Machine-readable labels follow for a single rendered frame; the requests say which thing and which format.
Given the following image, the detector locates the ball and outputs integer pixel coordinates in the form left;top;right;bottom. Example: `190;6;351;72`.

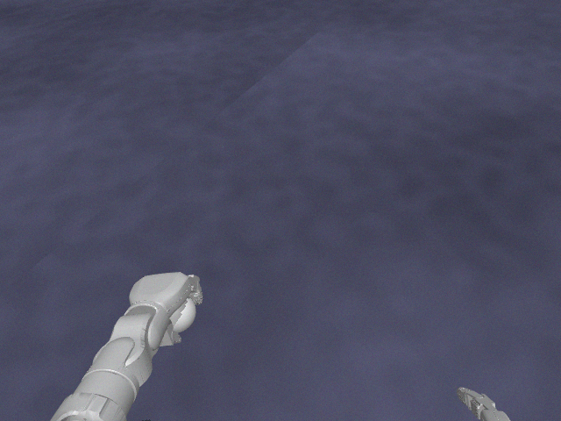
170;297;196;332

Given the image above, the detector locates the left robot arm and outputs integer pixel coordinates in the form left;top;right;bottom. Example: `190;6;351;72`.
50;301;169;421

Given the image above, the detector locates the right robot hand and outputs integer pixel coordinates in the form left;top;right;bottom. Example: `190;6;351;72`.
457;387;510;421

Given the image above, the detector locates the left robot hand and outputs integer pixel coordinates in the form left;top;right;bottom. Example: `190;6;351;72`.
129;272;202;346

